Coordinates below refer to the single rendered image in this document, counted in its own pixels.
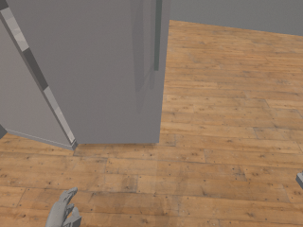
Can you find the fridge door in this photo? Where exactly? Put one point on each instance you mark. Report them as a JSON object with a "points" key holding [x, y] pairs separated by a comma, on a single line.
{"points": [[97, 57]]}

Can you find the handle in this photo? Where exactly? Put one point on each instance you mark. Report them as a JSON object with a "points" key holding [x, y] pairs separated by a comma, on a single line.
{"points": [[157, 33]]}

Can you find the left robot hand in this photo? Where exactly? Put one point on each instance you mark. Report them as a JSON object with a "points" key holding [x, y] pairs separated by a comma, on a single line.
{"points": [[60, 210]]}

